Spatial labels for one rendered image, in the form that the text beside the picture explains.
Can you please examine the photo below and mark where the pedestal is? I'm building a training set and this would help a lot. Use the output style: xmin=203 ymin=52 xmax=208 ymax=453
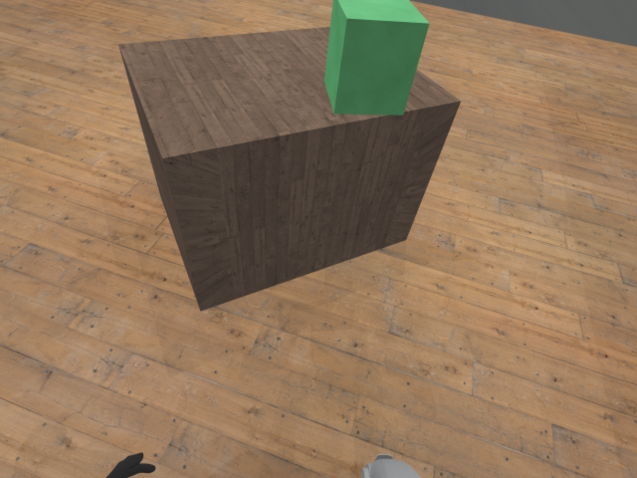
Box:
xmin=118 ymin=27 xmax=461 ymax=312

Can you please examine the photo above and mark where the left robot hand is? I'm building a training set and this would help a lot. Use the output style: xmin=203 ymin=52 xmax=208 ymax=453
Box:
xmin=107 ymin=453 xmax=155 ymax=478

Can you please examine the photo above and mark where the carton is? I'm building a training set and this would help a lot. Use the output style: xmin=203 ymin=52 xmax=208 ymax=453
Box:
xmin=324 ymin=0 xmax=430 ymax=116

